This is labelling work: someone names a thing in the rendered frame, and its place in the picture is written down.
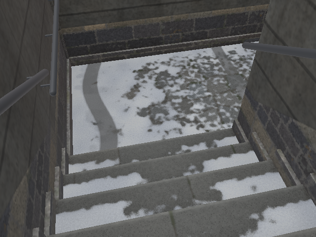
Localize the stairs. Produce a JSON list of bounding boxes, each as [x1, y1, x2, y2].
[[45, 127, 316, 237]]

